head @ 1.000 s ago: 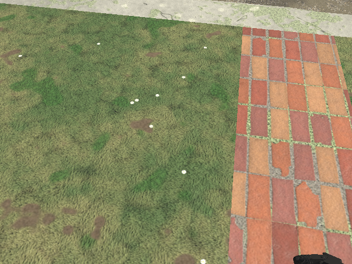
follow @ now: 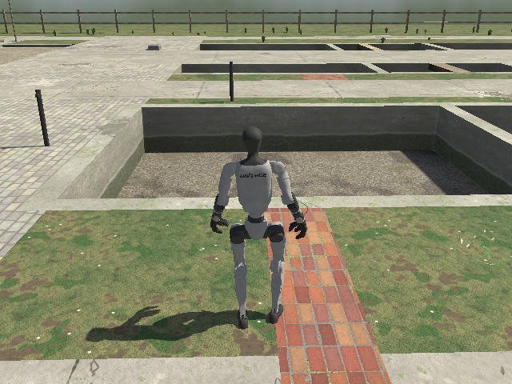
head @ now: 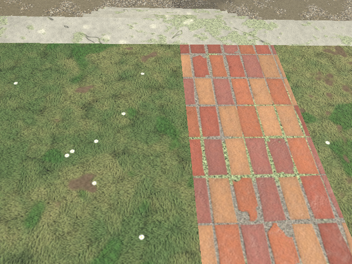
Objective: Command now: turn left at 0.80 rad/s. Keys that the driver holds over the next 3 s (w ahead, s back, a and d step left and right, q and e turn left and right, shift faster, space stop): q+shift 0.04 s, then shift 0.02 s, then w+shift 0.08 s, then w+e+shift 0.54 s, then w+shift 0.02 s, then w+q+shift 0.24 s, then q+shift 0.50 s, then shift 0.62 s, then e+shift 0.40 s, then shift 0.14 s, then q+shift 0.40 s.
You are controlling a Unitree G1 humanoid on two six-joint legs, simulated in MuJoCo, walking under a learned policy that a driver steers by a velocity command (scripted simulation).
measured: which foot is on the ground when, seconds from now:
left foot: down 0.00-0.70, up 0.72-1.00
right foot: down 0.00-0.00, up 0.02-0.66, down 0.68-1.00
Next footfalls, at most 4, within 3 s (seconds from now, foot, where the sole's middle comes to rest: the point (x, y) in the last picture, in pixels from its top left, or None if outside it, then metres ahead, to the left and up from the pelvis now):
0.68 right None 0.43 -0.15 -0.76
1.12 left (208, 170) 0.89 -0.17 -0.76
1.64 right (251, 153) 0.99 -0.38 -0.76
2.02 left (209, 173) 0.88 -0.18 -0.76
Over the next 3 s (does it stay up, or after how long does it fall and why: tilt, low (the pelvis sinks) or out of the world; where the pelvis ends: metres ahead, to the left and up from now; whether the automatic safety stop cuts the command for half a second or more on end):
stays up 0.94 -0.32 0.02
